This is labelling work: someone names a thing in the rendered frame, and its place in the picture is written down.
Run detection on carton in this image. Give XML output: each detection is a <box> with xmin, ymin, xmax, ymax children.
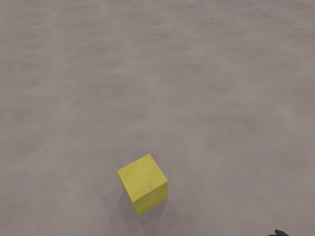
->
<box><xmin>117</xmin><ymin>154</ymin><xmax>168</xmax><ymax>217</ymax></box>

